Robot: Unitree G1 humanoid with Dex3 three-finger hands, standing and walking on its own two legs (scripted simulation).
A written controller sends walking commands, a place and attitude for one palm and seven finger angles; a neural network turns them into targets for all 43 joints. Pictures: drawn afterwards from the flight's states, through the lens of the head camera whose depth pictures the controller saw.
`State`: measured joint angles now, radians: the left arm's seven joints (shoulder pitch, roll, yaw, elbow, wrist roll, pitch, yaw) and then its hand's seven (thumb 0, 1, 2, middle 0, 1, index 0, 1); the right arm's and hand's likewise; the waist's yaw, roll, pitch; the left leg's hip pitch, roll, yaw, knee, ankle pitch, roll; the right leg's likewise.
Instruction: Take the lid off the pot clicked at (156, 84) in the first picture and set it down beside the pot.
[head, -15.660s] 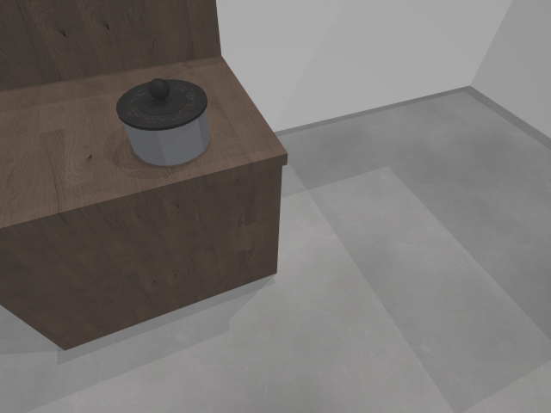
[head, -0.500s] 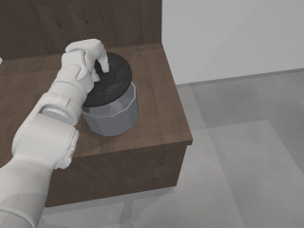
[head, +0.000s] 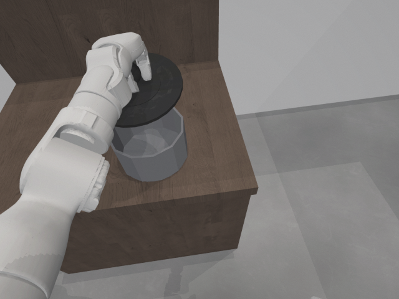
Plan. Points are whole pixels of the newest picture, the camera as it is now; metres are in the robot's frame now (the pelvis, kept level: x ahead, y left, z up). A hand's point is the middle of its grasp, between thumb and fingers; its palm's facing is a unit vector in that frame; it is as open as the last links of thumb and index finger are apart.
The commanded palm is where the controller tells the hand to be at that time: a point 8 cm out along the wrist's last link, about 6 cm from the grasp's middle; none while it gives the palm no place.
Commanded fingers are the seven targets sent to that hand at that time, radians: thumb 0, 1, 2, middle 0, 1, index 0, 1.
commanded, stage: lift the lid straight up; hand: left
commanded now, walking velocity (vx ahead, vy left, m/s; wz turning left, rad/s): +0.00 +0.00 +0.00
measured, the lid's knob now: (129, 73) +0.53 +0.11 +0.18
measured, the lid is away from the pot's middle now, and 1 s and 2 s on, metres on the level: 0.01 0.05 0.16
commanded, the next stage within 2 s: move the lid sideways beside the pot in 0.50 s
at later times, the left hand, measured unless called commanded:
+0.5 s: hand (115, 70) +0.49 +0.12 +0.22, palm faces -0.28 -0.08 -0.96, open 6.4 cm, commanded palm +0.49 +0.12 +0.28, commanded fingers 0.00 0.75 0.88 -0.86 -1.05 -0.97 -1.11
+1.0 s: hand (98, 68) +0.50 +0.16 +0.22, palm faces -0.27 -0.07 -0.96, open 6.3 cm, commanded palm +0.50 +0.16 +0.28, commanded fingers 0.00 0.75 0.88 -0.86 -1.05 -0.97 -1.11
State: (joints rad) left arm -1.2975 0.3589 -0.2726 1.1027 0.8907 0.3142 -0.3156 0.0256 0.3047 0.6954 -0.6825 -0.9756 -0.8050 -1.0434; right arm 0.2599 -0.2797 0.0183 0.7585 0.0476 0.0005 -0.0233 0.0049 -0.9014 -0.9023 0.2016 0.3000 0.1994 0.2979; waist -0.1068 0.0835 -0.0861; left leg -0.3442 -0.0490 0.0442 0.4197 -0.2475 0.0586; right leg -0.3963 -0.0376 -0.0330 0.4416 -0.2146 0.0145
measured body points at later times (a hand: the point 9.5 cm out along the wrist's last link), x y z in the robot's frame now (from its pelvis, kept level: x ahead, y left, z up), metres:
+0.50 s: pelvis -0.01 -0.01 +0.00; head +0.03 -0.03 +0.45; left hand +0.50 +0.12 +0.27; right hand +0.06 -0.28 -0.13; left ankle -0.03 +0.08 -0.74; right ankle -0.01 -0.13 -0.74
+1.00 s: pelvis +0.00 +0.01 +0.00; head +0.04 -0.02 +0.45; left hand +0.51 +0.16 +0.27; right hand +0.05 -0.26 -0.13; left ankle -0.03 +0.08 -0.74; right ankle -0.01 -0.13 -0.74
